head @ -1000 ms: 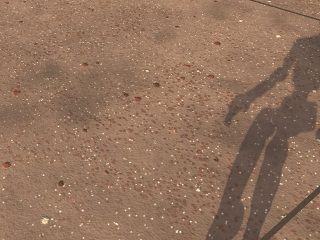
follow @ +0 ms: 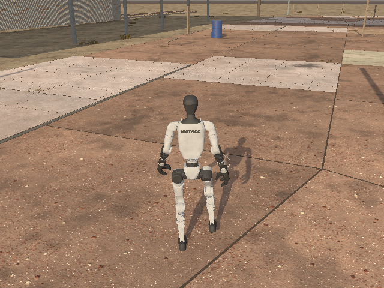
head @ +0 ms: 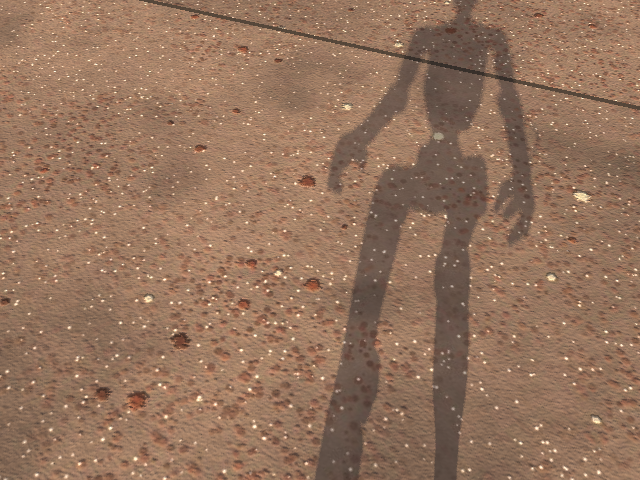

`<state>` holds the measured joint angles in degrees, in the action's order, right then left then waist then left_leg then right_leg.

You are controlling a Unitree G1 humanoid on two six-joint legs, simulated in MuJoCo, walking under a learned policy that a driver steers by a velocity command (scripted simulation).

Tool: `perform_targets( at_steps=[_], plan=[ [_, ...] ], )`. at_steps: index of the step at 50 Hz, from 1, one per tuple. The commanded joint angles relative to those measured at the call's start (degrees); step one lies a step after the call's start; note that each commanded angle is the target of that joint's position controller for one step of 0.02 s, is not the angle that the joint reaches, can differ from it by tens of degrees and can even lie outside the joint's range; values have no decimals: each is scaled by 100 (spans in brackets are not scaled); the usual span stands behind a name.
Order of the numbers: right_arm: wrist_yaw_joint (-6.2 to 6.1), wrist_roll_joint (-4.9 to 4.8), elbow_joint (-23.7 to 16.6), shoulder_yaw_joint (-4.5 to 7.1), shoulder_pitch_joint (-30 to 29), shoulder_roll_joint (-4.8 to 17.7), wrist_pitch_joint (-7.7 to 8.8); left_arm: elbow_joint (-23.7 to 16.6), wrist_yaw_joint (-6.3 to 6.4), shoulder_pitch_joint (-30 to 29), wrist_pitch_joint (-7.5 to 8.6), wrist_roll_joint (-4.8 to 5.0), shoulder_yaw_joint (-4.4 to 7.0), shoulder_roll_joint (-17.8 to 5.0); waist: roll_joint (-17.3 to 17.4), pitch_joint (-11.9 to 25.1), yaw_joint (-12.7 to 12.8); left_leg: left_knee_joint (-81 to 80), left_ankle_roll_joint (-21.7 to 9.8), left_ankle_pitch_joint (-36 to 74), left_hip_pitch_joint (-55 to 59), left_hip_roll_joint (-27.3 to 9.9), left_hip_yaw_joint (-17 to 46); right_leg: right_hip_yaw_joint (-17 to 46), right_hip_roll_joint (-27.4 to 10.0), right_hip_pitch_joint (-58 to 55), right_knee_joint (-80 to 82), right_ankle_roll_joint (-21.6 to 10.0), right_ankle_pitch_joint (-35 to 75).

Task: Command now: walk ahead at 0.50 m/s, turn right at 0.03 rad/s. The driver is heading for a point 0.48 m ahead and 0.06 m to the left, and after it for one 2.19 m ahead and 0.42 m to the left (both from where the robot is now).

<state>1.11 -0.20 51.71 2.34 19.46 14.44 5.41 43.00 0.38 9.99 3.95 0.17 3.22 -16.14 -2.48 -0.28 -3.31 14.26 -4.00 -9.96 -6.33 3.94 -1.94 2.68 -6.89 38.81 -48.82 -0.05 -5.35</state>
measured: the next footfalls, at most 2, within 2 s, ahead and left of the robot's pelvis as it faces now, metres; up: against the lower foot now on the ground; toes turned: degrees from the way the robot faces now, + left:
right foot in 0.24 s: +0.31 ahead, -0.15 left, +0.00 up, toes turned +0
left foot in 0.70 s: +0.40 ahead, +0.11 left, +0.00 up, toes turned +19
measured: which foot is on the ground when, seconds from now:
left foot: down 0.00-0.24, up 0.26-0.68, down 0.70-1.00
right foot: up 0.00-0.22, down 0.24-0.70, up 0.72-1.00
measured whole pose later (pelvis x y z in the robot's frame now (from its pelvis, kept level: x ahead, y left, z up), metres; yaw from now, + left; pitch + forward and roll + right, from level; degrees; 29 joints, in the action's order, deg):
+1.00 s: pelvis +0.33 -0.01 -0.01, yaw +21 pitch +2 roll -1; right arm -1.0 0.8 39.2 3.8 8.3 15.5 -0.8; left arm 46.8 2.3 6.0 -1.1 0.2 3.8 -16.6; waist -1.1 -2.2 -0.8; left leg 26.4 -3.5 -7.0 -21.7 3.3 2.3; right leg 2.2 -2.3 26.9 -49.3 3.5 -22.6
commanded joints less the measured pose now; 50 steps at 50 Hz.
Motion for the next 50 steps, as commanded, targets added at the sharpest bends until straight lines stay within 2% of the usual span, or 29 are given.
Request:
perform_targets(
  at_steps=[1,5,8,9,10,11,12,13,14,15,16,17,18,21,24,27,30,32,34,35,36,37,38,39,40,41,43,47,50],
  plan=[
    [-75,-62,-292,205,-89,984,46,-431,-41,-448,100,16,-2,-135,584,-114,12,-663,-736,1556,-127,-1317,645,-175,101,-216,994,39,951],
    [-86,-95,-83,207,358,1033,-57,-673,-163,-1130,154,84,-26,-144,587,-313,-228,-477,-725,1419,464,-1568,734,-248,267,-150,1681,-36,1021],
    [-123,-112,12,238,454,1094,-164,-826,-261,-1312,212,83,0,-259,649,-338,-133,-84,-633,1895,991,-1832,913,-208,360,-197,1992,-227,422],
    [-138,-115,17,252,409,1138,-192,-807,-269,-1141,230,76,39,-347,705,-244,16,140,-581,2311,1043,-1848,970,-233,446,-527,2091,-293,214],
    [-147,-121,-10,267,277,1205,-214,-711,-255,-718,250,58,110,-487,768,0,302,596,-510,3115,976,-1756,931,-352,608,-1224,2228,-390,123],
    [-148,-103,-60,232,167,1138,-226,-460,-209,146,259,34,247,-751,686,560,736,1512,-364,3503,618,-1459,748,-394,636,-2537,2309,-561,352],
    [-142,8,-248,122,73,873,-193,-268,-133,1243,248,-67,373,-1169,249,1465,1160,3140,-153,2219,-581,-1099,538,531,-314,-4423,1971,-931,648],
    [-100,-24,-292,-94,923,126,-76,-145,-131,1563,188,-88,458,-1555,-1287,2335,816,5174,210,-1653,-2877,-169,308,3027,-1772,-6477,2347,-1780,-207],
    [-90,-153,-168,53,676,740,-3,-203,-108,1564,154,-85,317,-987,-889,2292,1038,5901,241,-2374,-3365,-287,1020,3517,-1798,-6181,2787,-1731,-268],
    [-105,-255,-334,170,172,1060,8,-260,-78,1088,154,-91,226,-782,-604,1332,969,6072,279,-2021,-3595,-500,961,2455,-1630,-5359,2821,-1493,750],
    [-147,-209,-375,176,-62,988,-22,-295,-80,667,166,-106,169,-630,-257,922,756,5899,361,-1692,-3384,-719,814,1645,-1386,-4575,2849,-1366,1928],
    [-184,-128,-371,212,-124,908,-96,-281,-112,342,182,-104,130,-467,-125,593,549,5612,438,-1525,-3156,-844,771,1044,-1158,-3913,2947,-1277,2633],
    [-199,-124,-350,242,28,814,-212,-271,-123,114,207,-123,112,-378,-269,478,324,5421,482,-1387,-2761,-970,749,597,-1006,-3391,3105,-1187,2823],
    [-218,-114,-486,229,98,482,-494,-187,-81,-239,244,-147,172,-511,-349,252,57,4971,631,-974,-2464,-946,539,-121,-941,-2635,3486,-1284,3147],
    [-165,-51,-745,217,-228,408,-553,-97,60,-328,159,-127,236,-677,-335,280,82,3974,647,-43,-2392,-996,403,-724,-846,-2639,3580,-1238,2899],
    [-33,-36,-979,224,-681,423,-546,-21,156,-305,30,-73,258,-772,-272,351,259,3131,576,639,-2142,-921,208,-1062,-830,-2855,3511,-1157,2590],
    [78,-19,-1241,289,-999,554,-593,76,167,-222,-103,29,305,-900,-245,316,352,2656,438,355,-2155,-862,114,-1071,-1016,-3258,3174,-1065,2269],
    [127,-17,-1380,347,-1047,647,-630,101,168,-262,-185,113,342,-983,-282,264,317,2393,289,-75,-2108,-779,11,-1018,-1139,-3417,2781,-952,2163],
    [117,-7,-1357,434,-686,745,-620,128,184,-313,-244,188,342,-924,-141,380,91,1593,41,335,-1419,-487,-206,-1215,-919,-3355,1871,-626,2250],
    [22,20,-1303,591,-295,1166,-593,222,161,70,-249,99,318,-796,488,653,6,1169,-208,2150,-542,-534,176,-1432,-476,-2996,819,-238,1729],
    [-122,92,-1398,765,-93,1920,-597,10,118,198,-209,-168,219,-531,1968,929,174,1316,-1045,4938,828,-1900,2138,-1624,311,-1200,-1094,307,-1351],
    [-98,166,-1555,670,-126,1800,-556,-110,71,84,-196,-175,154,-480,1871,1790,98,1006,-2048,4433,1357,-2676,3577,-459,915,-333,-2420,425,-3646],
    [-27,107,-1603,587,-258,1519,-496,-104,35,-221,-219,-6,212,-700,1100,1715,-53,836,-1871,3775,1101,-2447,3149,102,709,-144,-2696,320,-3397],
    [-39,38,-1627,523,-582,1293,-452,-110,61,-344,-255,74,205,-658,803,1321,95,834,-1516,3075,713,-2179,2582,116,543,-19,-2535,221,-2946],
    [-70,-33,-1646,467,-847,1097,-465,-25,125,-349,-304,16,218,-653,488,1010,204,742,-1217,2461,286,-1941,2240,102,405,-52,-2145,226,-2565],
    [-124,-43,-1671,413,-1061,964,-497,-6,183,-343,-363,-31,254,-737,620,906,323,628,-1069,2040,-135,-1780,2019,97,326,-345,-1815,241,-2287],
    [-171,73,-1700,394,-1167,973,-533,63,192,-168,-435,-21,241,-632,884,889,442,497,-1027,1888,-609,-1573,1783,-37,443,-881,-1476,299,-1972],
    [-249,86,-1634,394,-1156,999,-535,128,219,-180,-465,-11,144,-415,972,911,348,422,-992,1261,-748,-1485,1629,-60,447,-1380,-313,378,-1727],
    [-243,122,-1564,349,-1184,951,-567,159,185,-223,-473,12,142,-483,1107,769,241,316,-948,254,-935,-1487,1763,-105,456,-1744,307,352,-1596]
  ],
)
Velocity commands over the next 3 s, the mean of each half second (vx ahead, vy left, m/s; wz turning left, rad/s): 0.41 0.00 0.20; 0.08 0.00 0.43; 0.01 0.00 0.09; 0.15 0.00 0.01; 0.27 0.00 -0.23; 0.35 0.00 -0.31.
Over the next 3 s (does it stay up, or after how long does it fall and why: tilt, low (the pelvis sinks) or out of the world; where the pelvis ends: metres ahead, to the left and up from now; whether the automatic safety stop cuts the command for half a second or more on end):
stays up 0.78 0.17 -0.01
